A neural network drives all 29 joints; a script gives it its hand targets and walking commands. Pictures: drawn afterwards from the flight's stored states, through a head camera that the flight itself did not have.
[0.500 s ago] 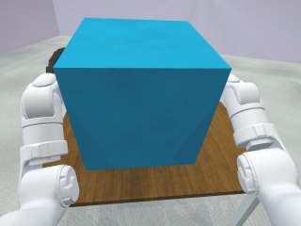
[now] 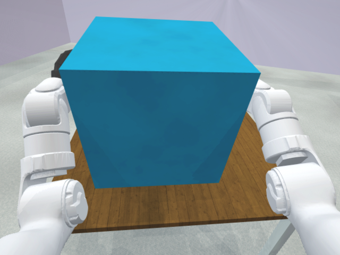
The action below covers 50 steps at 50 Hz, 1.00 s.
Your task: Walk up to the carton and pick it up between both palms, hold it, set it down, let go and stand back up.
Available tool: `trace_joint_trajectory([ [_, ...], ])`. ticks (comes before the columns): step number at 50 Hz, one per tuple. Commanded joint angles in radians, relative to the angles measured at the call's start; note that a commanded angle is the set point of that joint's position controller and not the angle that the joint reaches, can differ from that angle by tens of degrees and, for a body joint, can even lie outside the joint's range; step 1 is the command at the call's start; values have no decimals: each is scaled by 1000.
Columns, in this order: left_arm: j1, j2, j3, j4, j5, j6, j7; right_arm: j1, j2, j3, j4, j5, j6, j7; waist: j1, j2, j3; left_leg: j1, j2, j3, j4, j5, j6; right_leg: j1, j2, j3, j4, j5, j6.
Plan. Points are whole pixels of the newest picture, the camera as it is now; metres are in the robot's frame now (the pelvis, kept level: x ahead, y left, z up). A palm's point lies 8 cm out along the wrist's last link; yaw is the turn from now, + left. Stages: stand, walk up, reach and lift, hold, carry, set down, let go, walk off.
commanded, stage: hold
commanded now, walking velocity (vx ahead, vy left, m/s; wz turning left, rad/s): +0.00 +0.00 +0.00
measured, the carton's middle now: (157, 99) +0.41 +0.01 +0.24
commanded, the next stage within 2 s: none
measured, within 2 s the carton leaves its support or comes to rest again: neither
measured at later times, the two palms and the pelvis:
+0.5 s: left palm (68, 88) +0.37 +0.20 +0.29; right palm (243, 90) +0.37 -0.19 +0.28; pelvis +0.00 +0.00 +0.00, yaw +0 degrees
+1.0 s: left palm (69, 87) +0.37 +0.20 +0.29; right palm (247, 88) +0.37 -0.19 +0.29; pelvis +0.01 +0.00 +0.00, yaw +0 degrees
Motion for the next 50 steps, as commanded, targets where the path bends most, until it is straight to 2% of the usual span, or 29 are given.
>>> trace_joint_trajectory([
  [1,-578,-493,-322,-46,-150,-18,-158,-715,497,169,-293,150,-36,139,-19,61,-162,57,-50,10,-24,149,-16,78,30,29,-25,160,10],
  [3,-628,-475,-321,-88,-135,-20,-163,-749,470,168,-287,143,-46,140,-18,61,-155,50,-53,9,-22,118,-10,62,29,21,-18,125,2],
  [4,-614,-457,-312,-85,-132,-18,-160,-723,477,153,-264,143,-40,143,-10,98,-146,32,-50,12,-32,100,-10,50,30,27,-10,117,-1],
  [5,-639,-498,-359,-171,-153,-30,-161,-745,507,179,-344,163,-55,142,-24,107,-236,70,-48,13,-18,146,-20,69,25,26,-2,145,4],
  [6,-600,-514,-377,-156,-178,-29,-152,-722,459,168,-316,177,-54,147,-41,119,-222,71,-49,5,-5,169,-29,81,32,25,-3,149,-14],
  [7,-597,-500,-352,-146,-168,-30,-143,-738,463,176,-350,169,-54,150,-23,79,-246,85,-46,3,4,181,-22,82,39,22,-6,160,-8],
  [9,-577,-465,-351,-179,-170,-37,-130,-727,466,184,-358,185,-55,151,-1,69,-258,70,-49,-2,-6,190,-15,100,39,33,1,191,-6],
  [10,-599,-465,-327,-114,-155,-33,-132,-748,482,180,-326,163,-47,152,-4,35,-208,33,-50,-2,-18,132,-3,88,33,30,-4,151,4],
  [12,-590,-490,-333,-118,-146,-30,-132,-738,489,170,-319,148,-47,158,-7,69,-183,28,-42,9,-38,90,-7,71,26,22,-14,122,0],
  [15,-610,-484,-351,-120,-158,-43,-125,-749,500,179,-324,151,-60,156,-4,59,-229,53,-45,5,-31,106,-5,84,26,24,-7,131,4],
  [16,-612,-491,-350,-113,-156,-40,-121,-718,494,157,-286,144,-55,158,-25,65,-198,52,-42,9,-28,88,-10,58,25,19,-14,111,0],
  [17,-633,-467,-330,-93,-159,-40,-121,-752,500,185,-305,155,-56,159,1,53,-205,47,-47,6,-25,109,6,64,24,29,-18,130,4],
  [18,-613,-463,-339,-126,-156,-43,-118,-738,502,183,-293,161,-55,157,-1,74,-207,55,-48,3,-24,117,0,51,21,35,-12,144,3],
  [20,-591,-490,-367,-142,-189,-43,-122,-724,497,188,-371,166,-67,155,-14,44,-282,84,-52,11,-9,197,-19,95,34,22,3,211,7],
  [26,-583,-471,-317,-107,-147,-31,-131,-718,497,186,-312,162,-38,132,-5,36,-178,40,-48,2,-22,126,1,71,23,31,-10,172,17],
  [28,-557,-485,-334,-100,-157,-18,-139,-715,489,200,-358,179,-44,132,-15,33,-223,82,-56,10,-15,179,-1,95,23,33,-11,214,19],
  [30,-552,-503,-390,-231,-187,-25,-133,-692,485,212,-419,206,-49,126,-28,72,-324,123,-52,7,20,300,-26,133,41,20,16,323,19],
  [32,-549,-485,-373,-208,-175,-29,-125,-700,487,219,-447,189,-48,122,-17,31,-302,114,-55,3,14,249,-21,123,36,29,5,290,30],
  [34,-542,-472,-335,-129,-156,-18,-129,-681,464,184,-357,164,-31,123,-33,27,-156,55,-54,1,-8,160,-5,74,22,28,-20,209,19],
  [36,-561,-500,-358,-164,-134,-13,-133,-666,484,195,-324,164,-33,136,-38,87,-152,71,-48,7,-22,143,-22,59,25,16,-15,172,12],
  [37,-564,-501,-383,-215,-153,-15,-134,-673,495,210,-385,193,-39,136,-21,114,-230,94,-55,7,-10,186,-21,77,25,24,-2,195,13],
  [38,-567,-492,-383,-202,-158,-20,-133,-681,481,201,-374,173,-39,136,-39,72,-213,80,-52,-1,-5,178,-17,75,13,36,0,201,9],
  [40,-594,-476,-362,-185,-156,-12,-132,-726,487,192,-374,182,-36,135,-29,91,-200,55,-54,-2,-4,131,-6,60,21,29,-6,171,7],
  [42,-603,-475,-357,-201,-165,-28,-131,-729,507,229,-420,183,-47,141,-11,18,-273,78,-58,0,-12,165,-5,81,34,27,-1,205,21],
  [43,-545,-474,-360,-183,-165,-26,-128,-707,490,207,-427,197,-48,136,-18,57,-294,101,-58,1,4,203,-4,85,17,43,1,255,24],
  [47,-565,-485,-350,-190,-151,-19,-132,-731,514,244,-419,188,-41,132,9,32,-255,94,-52,2,-10,207,-2,124,31,29,2,250,25],
  [48,-540,-471,-316,-127,-138,-8,-135,-681,472,194,-334,165,-25,134,-4,48,-157,73,-46,11,-21,162,-8,90,32,28,-12,198,13],
  [49,-575,-447,-324,-165,-141,-12,-139,-680,497,213,-347,174,-36,134,2,64,-180,80,-49,20,-17,176,-11,72,26,29,-10,217,23],
  [50,-568,-473,-343,-172,-141,-11,-147,-661,482,189,-303,165,-29,137,-22,66,-153,70,-47,13,-18,175,-16,67,30,24,-7,196,10],
])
